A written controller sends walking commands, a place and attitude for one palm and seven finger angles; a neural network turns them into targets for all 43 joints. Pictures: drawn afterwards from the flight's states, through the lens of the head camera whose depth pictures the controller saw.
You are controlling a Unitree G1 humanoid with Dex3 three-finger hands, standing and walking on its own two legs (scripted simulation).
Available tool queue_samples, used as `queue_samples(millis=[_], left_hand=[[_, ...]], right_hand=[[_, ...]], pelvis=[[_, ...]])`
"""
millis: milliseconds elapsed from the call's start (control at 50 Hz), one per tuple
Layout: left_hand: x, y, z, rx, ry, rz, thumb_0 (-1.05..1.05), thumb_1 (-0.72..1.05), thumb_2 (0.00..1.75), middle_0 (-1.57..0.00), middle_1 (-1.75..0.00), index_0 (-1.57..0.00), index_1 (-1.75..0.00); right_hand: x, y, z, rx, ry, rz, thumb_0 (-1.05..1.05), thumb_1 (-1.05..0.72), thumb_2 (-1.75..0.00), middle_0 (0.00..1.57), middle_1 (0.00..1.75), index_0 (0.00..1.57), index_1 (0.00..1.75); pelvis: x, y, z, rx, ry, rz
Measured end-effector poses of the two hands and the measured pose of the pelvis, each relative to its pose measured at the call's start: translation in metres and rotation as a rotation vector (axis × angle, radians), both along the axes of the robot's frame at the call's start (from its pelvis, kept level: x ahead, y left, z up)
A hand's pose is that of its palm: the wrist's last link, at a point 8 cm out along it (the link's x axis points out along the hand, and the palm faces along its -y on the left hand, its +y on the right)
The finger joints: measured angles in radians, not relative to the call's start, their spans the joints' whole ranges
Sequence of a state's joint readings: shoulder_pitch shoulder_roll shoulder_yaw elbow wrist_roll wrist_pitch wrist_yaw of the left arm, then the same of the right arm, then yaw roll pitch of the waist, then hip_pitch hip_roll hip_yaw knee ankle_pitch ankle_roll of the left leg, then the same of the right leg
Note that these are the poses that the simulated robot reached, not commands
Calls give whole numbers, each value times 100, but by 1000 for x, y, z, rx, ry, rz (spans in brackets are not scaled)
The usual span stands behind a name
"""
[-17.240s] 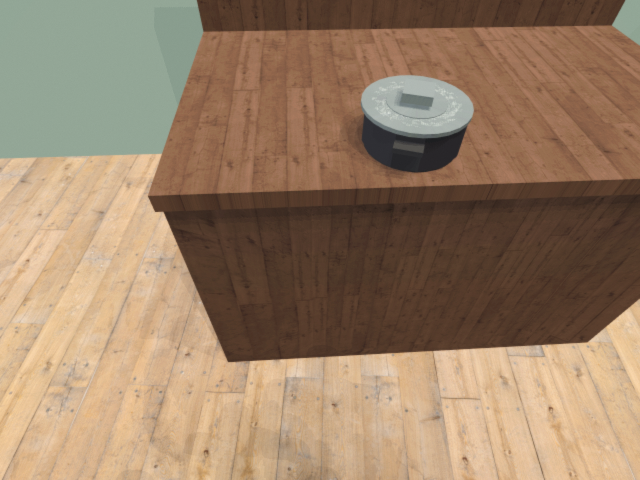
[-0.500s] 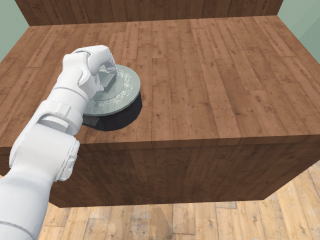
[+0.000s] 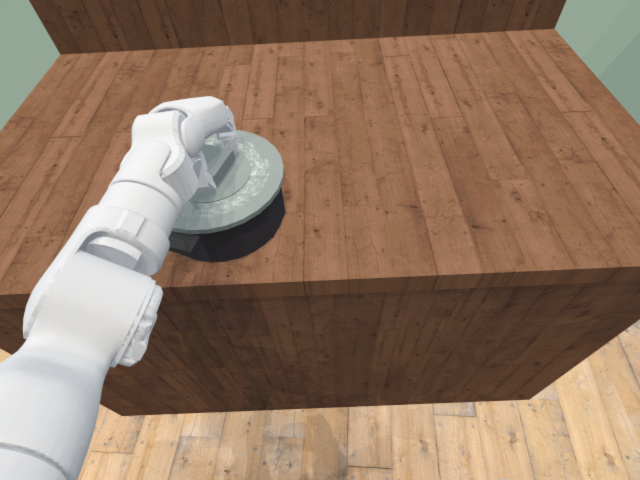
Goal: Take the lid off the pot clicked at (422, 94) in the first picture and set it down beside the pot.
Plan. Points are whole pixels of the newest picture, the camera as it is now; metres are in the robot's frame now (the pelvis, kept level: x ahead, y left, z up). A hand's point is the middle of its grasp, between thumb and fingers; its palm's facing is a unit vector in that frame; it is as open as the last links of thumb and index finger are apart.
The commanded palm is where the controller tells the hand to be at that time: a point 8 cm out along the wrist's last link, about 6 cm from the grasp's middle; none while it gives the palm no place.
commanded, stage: close the fingers and squeeze the knob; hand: left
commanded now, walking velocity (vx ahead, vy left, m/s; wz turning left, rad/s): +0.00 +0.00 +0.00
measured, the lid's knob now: (207, 163) +0.51 +0.13 +0.12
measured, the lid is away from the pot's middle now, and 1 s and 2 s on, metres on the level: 0.00 0.01 0.01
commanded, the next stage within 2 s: lift the lid straight up in 1.10 s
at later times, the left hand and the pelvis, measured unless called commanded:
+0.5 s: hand (199, 157) +0.49 +0.13 +0.14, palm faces -0.41 -0.09 -0.91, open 8.9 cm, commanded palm +0.48 +0.15 +0.20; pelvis +0.01 +0.00 +0.00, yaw -1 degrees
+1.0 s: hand (195, 162) +0.48 +0.14 +0.15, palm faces -0.39 -0.08 -0.92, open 8.9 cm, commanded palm +0.48 +0.15 +0.20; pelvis +0.00 +0.00 +0.00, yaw +0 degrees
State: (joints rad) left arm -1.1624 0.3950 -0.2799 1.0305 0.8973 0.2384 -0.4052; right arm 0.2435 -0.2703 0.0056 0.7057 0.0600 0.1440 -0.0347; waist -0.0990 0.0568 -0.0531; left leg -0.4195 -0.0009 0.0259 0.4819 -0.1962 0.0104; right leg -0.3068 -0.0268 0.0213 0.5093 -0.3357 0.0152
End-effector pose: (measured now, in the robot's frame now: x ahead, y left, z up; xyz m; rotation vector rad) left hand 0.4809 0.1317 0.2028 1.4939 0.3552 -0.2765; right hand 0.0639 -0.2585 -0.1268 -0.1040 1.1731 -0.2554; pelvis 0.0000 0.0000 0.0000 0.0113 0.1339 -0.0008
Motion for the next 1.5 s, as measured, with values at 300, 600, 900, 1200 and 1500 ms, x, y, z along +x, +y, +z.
queue_samples(millis=[300,600,900,1200,1500], left_hand=[[6,2,-1,-7,19,17,0,5,86,-54,-100,-55,-100],[13,8,0,-25,11,13,-1,9,70,-60,-103,-59,-98],[4,9,0,-13,0,9,-2,10,72,-61,-100,-58,-97],[5,11,0,-11,-1,10,-2,10,73,-62,-101,-58,-97],[4,5,12,-15,-22,-11,-2,10,72,-62,-100,-58,-97]], right_hand=[[-9,-8,2,-28,27,-16,1,-91,-90,20,30,20,30],[-13,-10,4,-34,42,-41,1,-91,-90,20,30,20,30],[4,1,2,0,3,-8,1,-91,-90,20,30,20,30],[1,-6,5,-27,5,-16,1,-91,-90,20,30,20,30],[-2,-1,2,-14,-16,-12,1,-91,-90,20,30,20,30]], pelvis=[[2,-2,0,-1,8,-3],[6,0,0,-3,15,-12],[5,2,0,-3,6,-5],[4,2,0,-4,7,-6],[4,1,1,-2,-3,-6]])
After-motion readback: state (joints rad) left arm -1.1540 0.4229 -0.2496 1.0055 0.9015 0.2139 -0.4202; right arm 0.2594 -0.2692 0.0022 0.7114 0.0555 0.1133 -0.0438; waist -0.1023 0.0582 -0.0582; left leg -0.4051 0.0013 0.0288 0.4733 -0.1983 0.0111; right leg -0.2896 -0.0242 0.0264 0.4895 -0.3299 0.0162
